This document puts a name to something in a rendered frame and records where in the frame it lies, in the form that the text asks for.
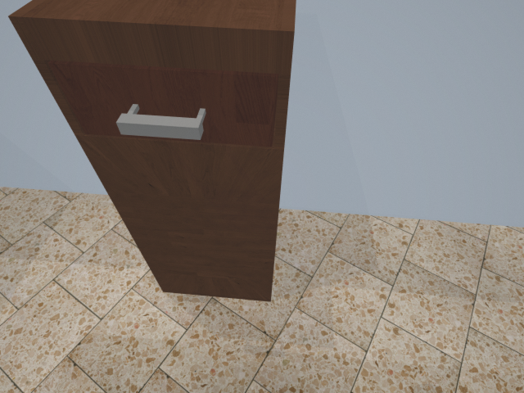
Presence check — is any handle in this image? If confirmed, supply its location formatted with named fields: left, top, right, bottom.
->
left=116, top=104, right=206, bottom=140

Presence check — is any drawer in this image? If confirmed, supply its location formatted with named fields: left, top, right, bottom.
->
left=48, top=61, right=278, bottom=147

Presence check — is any cabinet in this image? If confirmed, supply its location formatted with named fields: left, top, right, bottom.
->
left=8, top=0, right=296, bottom=302

